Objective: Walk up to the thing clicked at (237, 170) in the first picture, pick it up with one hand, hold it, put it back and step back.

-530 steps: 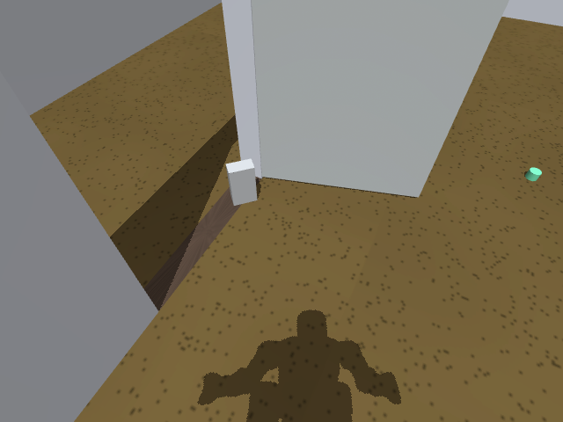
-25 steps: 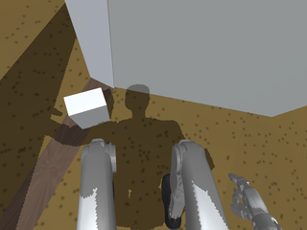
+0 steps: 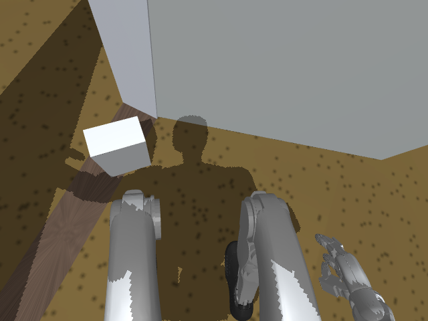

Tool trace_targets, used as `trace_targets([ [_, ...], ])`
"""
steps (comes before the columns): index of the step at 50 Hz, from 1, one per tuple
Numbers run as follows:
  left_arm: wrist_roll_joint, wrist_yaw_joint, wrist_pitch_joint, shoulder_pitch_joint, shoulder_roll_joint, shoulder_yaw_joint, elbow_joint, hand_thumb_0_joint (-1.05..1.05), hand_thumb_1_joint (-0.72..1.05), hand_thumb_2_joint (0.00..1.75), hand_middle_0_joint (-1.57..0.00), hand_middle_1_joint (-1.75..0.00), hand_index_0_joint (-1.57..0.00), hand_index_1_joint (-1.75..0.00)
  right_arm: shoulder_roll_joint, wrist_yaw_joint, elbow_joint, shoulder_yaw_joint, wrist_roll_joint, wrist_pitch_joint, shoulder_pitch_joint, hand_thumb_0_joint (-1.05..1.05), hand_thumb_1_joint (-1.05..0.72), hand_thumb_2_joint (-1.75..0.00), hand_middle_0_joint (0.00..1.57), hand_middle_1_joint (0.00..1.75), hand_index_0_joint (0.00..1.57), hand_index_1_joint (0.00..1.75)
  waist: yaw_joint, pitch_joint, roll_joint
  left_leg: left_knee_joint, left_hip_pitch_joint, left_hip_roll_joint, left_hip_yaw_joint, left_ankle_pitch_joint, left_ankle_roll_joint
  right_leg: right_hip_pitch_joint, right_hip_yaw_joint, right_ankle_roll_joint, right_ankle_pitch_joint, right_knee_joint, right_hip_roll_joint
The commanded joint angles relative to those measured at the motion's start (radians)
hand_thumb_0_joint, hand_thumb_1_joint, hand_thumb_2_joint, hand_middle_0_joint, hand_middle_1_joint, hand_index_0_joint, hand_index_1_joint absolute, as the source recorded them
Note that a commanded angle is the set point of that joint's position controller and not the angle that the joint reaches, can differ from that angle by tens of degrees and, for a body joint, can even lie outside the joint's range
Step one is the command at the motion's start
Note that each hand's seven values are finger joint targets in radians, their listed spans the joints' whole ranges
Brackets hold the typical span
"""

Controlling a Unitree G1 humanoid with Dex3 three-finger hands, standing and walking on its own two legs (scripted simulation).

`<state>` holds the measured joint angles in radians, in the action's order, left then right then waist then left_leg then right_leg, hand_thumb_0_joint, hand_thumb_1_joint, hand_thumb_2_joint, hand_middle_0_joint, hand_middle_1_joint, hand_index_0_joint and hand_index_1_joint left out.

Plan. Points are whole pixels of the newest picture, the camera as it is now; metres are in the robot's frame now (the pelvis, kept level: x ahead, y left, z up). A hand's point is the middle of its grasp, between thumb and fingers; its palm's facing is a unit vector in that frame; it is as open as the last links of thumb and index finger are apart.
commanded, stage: approach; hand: left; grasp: from the side
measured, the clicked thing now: (122, 150) +0.46 +0.22 -0.28
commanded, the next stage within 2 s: close in in 0.32 s
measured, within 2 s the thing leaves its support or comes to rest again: neither
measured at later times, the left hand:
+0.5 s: hand (60, 164) +0.39 +0.33 -0.21, palm faces +0.10 -0.99 +0.03, open 17.5 cm
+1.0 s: hand (97, 165) +0.40 +0.26 -0.24, palm faces +0.13 -0.99 +0.01, open 17.6 cm
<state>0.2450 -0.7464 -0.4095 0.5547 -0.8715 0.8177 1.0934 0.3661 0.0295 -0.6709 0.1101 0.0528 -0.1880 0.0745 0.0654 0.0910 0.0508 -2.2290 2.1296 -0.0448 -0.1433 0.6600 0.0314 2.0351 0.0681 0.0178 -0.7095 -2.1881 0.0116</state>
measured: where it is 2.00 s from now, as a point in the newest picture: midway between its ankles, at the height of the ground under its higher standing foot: (192, 294)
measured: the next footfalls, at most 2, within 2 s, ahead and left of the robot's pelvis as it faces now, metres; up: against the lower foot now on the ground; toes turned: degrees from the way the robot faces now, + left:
none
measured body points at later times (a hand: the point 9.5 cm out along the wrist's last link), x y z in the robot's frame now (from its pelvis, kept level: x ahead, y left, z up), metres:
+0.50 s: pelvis +0.00 +0.01 -0.09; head +0.23 +0.14 +0.27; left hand +0.38 +0.38 -0.21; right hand +0.16 -0.26 -0.16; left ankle +0.09 +0.14 -0.35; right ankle +0.09 -0.12 -0.35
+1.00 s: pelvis -0.01 +0.02 -0.11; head +0.20 +0.15 +0.26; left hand +0.39 +0.32 -0.23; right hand +0.15 -0.26 -0.15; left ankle +0.09 +0.14 -0.35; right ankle +0.09 -0.12 -0.35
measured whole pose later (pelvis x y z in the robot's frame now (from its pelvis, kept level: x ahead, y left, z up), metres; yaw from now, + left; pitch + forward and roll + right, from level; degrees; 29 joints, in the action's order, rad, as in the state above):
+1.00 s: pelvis -0.01 +0.02 -0.11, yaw -8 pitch +13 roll -13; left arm 0.20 -0.30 -1.01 0.51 -0.69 0.54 1.27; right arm 0.38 -0.12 -0.63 0.38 0.30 -0.05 -0.14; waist 0.18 -0.21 0.21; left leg -2.65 2.24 -0.03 -0.34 0.68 0.04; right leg 2.09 0.18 0.06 -0.66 -2.48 0.09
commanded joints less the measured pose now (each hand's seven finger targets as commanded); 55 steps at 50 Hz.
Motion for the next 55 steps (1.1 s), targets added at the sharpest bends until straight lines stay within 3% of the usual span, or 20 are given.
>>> trace_targets([
  [1, 0.057, -0.009, -0.151, 0.170, -0.268, 0.023, -0.047, 0.00, -0.57, 0.04, -0.09, -0.08, -0.07, -0.10, 0.222, 0.004, 0.056, -0.063, 0.015, -0.040, 0.082, 0.00, -0.90, -0.90, 0.20, 0.30, 0.20, 0.30, 0.025, 0.465, -0.156, 0.172, -0.364, 0.000, 0.066, -0.058, -0.053, -0.179, 0.059, -0.053, 0.089, 0.190, 0.034],
  [3, 0.080, -0.014, -0.195, 0.170, -0.208, -0.007, 0.016, 0.00, -0.56, 0.05, -0.08, -0.08, -0.06, -0.10, 0.225, -0.006, 0.046, -0.045, 0.026, -0.042, 0.082, 0.00, -0.90, -0.90, 0.20, 0.30, 0.20, 0.30, 0.037, 0.469, -0.144, 0.138, -0.358, -0.002, 0.056, -0.073, -0.048, -0.171, 0.073, -0.052, 0.105, 0.154, 0.036],
  [11, 0.059, 0.047, -0.359, 0.135, -0.384, 0.091, -0.023, 0.00, -0.57, 0.05, -0.09, -0.08, -0.06, -0.10, 0.261, -0.032, 0.069, 0.018, 0.091, -0.006, -0.009, 0.00, -0.91, -0.91, 0.20, 0.30, 0.20, 0.30, -0.028, 0.521, -0.274, 0.048, -0.367, -0.017, 0.053, -0.109, -0.027, -0.207, 0.097, -0.052, 0.127, 0.045, 0.055],
  [15, 0.037, 0.064, -0.419, 0.184, -0.406, 0.074, -0.150, 0.00, -0.55, 0.05, -0.09, -0.09, -0.07, -0.11, 0.282, -0.036, 0.057, 0.044, 0.126, 0.029, -0.044, 0.00, -0.92, -0.91, 0.20, 0.30, 0.20, 0.30, -0.002, 0.542, -0.409, 0.035, -0.451, -0.033, 0.024, -0.146, -0.010, -0.175, 0.121, -0.056, 0.165, -0.012, 0.061],
  [17, 0.033, 0.071, -0.436, 0.162, -0.364, 0.048, -0.173, 0.00, -0.55, 0.03, -0.10, -0.09, -0.07, -0.11, 0.288, -0.038, 0.035, 0.051, 0.140, 0.041, -0.041, 0.00, -0.93, -0.91, 0.20, 0.30, 0.20, 0.30, 0.020, 0.548, -0.454, 0.019, -0.497, -0.037, 0.012, -0.183, -0.004, -0.159, 0.133, -0.056, 0.195, -0.029, 0.064],
  [20, 0.050, 0.071, -0.448, 0.181, -0.144, -0.094, -0.079, 0.00, -0.57, 0.02, -0.10, -0.10, -0.08, -0.11, 0.289, -0.046, 0.018, 0.066, 0.155, 0.048, -0.059, 0.00, -0.94, -0.91, 0.20, 0.30, 0.20, 0.30, 0.111, 0.486, -0.420, -0.019, -0.488, -0.042, -0.020, -0.168, -0.002, -0.113, 0.159, -0.052, 0.198, -0.046, 0.066],
  [21, 0.057, 0.078, -0.455, 0.186, -0.127, -0.103, -0.072, 0.00, -0.60, 0.00, -0.11, -0.10, -0.09, -0.11, 0.294, -0.047, 0.016, 0.069, 0.156, 0.051, -0.067, 0.00, -0.94, -0.91, 0.20, 0.30, 0.20, 0.30, 0.119, 0.465, -0.398, -0.030, -0.472, -0.041, -0.028, -0.170, -0.001, -0.106, 0.170, -0.050, 0.208, -0.053, 0.066],
  [25, 0.046, 0.137, -0.488, 0.142, -0.165, -0.090, 0.028, 0.00, -0.61, 0.00, -0.11, -0.07, -0.10, -0.07, 0.318, -0.053, 0.050, 0.095, 0.174, 0.070, -0.102, 0.00, -0.95, -0.91, 0.20, 0.30, 0.20, 0.30, 0.116, 0.427, -0.347, -0.075, -0.422, -0.038, -0.039, -0.203, -0.002, -0.151, 0.187, -0.044, 0.251, -0.073, 0.067],
  [28, 0.041, 0.203, -0.521, 0.146, -0.093, -0.131, 0.076, 0.00, -0.61, 0.00, -0.10, -0.08, -0.10, -0.07, 0.301, -0.071, 0.068, 0.119, 0.187, 0.086, -0.126, 0.00, -0.95, -0.91, 0.20, 0.30, 0.20, 0.30, 0.124, 0.357, -0.277, -0.096, -0.328, -0.032, -0.048, -0.146, -0.010, -0.167, 0.200, -0.038, 0.225, -0.063, 0.072],
  [30, 0.030, 0.253, -0.546, 0.084, -0.134, -0.078, 0.082, 0.00, -0.61, 0.00, -0.09, -0.08, -0.10, -0.07, 0.312, -0.081, 0.077, 0.121, 0.198, 0.098, -0.152, 0.00, -0.94, -0.91, 0.20, 0.30, 0.20, 0.30, 0.086, 0.349, -0.295, -0.092, -0.324, -0.030, -0.043, -0.137, -0.009, -0.172, 0.201, -0.038, 0.214, -0.071, 0.074],
  [31, 0.024, 0.275, -0.555, 0.102, -0.101, -0.098, 0.068, 0.00, -0.61, 0.00, -0.09, -0.08, -0.10, -0.07, 0.309, -0.086, 0.091, 0.125, 0.198, 0.100, -0.165, 0.00, -0.94, -0.91, 0.20, 0.30, 0.20, 0.30, 0.092, 0.336, -0.299, -0.087, -0.325, -0.031, -0.043, -0.126, -0.006, -0.167, 0.206, -0.038, 0.205, -0.071, 0.075],
  [32, 0.015, 0.301, -0.568, 0.085, -0.128, -0.070, 0.061, 0.00, -0.61, 0.00, -0.09, -0.07, -0.10, -0.06, 0.314, -0.092, 0.091, 0.124, 0.202, 0.105, -0.164, 0.00, -0.94, -0.91, 0.20, 0.30, 0.20, 0.30, 0.086, 0.344, -0.309, -0.084, -0.327, -0.032, -0.046, -0.115, -0.004, -0.170, 0.211, -0.039, 0.199, -0.077, 0.079],
  [34, -0.002, 0.340, -0.591, 0.107, -0.073, -0.115, 0.051, 0.00, -0.61, 0.00, -0.09, -0.08, -0.09, -0.07, 0.307, -0.102, 0.108, 0.133, 0.207, 0.107, -0.192, 0.00, -0.94, -0.90, 0.20, 0.30, 0.20, 0.30, 0.104, 0.305, -0.309, -0.084, -0.296, -0.029, -0.044, -0.057, -0.007, -0.164, 0.217, -0.036, 0.166, -0.069, 0.081],
  [35, -0.016, 0.368, -0.593, 0.070, -0.125, -0.072, 0.069, 0.00, -0.61, 0.00, -0.08, -0.07, -0.09, -0.06, 0.314, -0.104, 0.093, 0.129, 0.212, 0.112, -0.173, 0.00, -0.94, -0.90, 0.20, 0.30, 0.20, 0.30, 0.093, 0.304, -0.312, -0.090, -0.279, -0.029, -0.041, -0.047, -0.009, -0.175, 0.215, -0.036, 0.165, -0.070, 0.084],
  [36, -0.019, 0.378, -0.608, 0.110, -0.067, -0.132, 0.033, 0.00, -0.60, 0.00, -0.08, -0.06, -0.09, -0.05, 0.310, -0.108, 0.107, 0.132, 0.215, 0.113, -0.199, 0.00, -0.94, -0.90, 0.20, 0.30, 0.20, 0.30, 0.114, 0.293, -0.302, -0.094, -0.265, -0.028, -0.040, -0.031, -0.011, -0.163, 0.213, -0.035, 0.158, -0.069, 0.084],
  [37, -0.028, 0.393, -0.615, 0.104, -0.087, -0.121, 0.038, 0.00, -0.60, 0.00, -0.08, -0.06, -0.09, -0.05, 0.314, -0.109, 0.094, 0.127, 0.221, 0.117, -0.193, 0.00, -0.94, -0.90, 0.20, 0.30, 0.20, 0.30, 0.117, 0.295, -0.308, -0.099, -0.271, -0.032, -0.041, -0.023, -0.012, -0.157, 0.213, -0.036, 0.159, -0.071, 0.086],
  [42, -0.057, 0.426, -0.650, 0.179, -0.014, -0.247, -0.023, 0.00, -0.54, 0.00, -0.08, -0.04, -0.08, -0.03, 0.323, -0.120, 0.094, 0.129, 0.240, 0.125, -0.212, 0.00, -0.94, -0.91, 0.20, 0.30, 0.20, 0.30, 0.183, 0.259, -0.327, -0.091, -0.281, -0.034, -0.062, 0.001, -0.007, -0.132, 0.228, -0.034, 0.156, -0.078, 0.087],
  [46, -0.041, 0.444, -0.661, 0.164, 0.019, -0.285, 0.019, 0.00, -0.59, 0.00, -0.08, -0.04, -0.09, -0.02, 0.332, -0.129, 0.085, 0.137, 0.242, 0.131, -0.198, 0.00, -0.94, -0.90, 0.20, 0.30, 0.20, 0.30, 0.197, 0.269, -0.284, -0.107, -0.276, -0.025, -0.071, -0.005, -0.008, -0.145, 0.237, -0.030, 0.170, -0.077, 0.091],
  [51, -0.025, 0.499, -0.678, 0.136, 0.014, -0.263, 0.096, 0.00, -0.60, 0.00, -0.08, -0.04, -0.08, -0.03, 0.328, -0.140, 0.106, 0.165, 0.246, 0.143, -0.203, 0.00, -0.93, -0.90, 0.20, 0.30, 0.20, 0.30, 0.174, 0.242, -0.247, -0.109, -0.240, -0.017, -0.074, 0.003, -0.012, -0.172, 0.246, -0.030, 0.160, -0.070, 0.097],
  [55, -0.050, 0.535, -0.701, 0.116, -0.014, -0.243, 0.100, 0.00, -0.57, 0.00, -0.07, -0.04, -0.07, -0.03, 0.329, -0.144, 0.110, 0.173, 0.255, 0.153, -0.215, 0.00, -0.93, -0.90, 0.20, 0.30, 0.20, 0.30, 0.159, 0.224, -0.278, -0.103, -0.244, -0.018, -0.075, 0.000, -0.007, -0.171, 0.248, -0.034, 0.164, -0.080, 0.097],
])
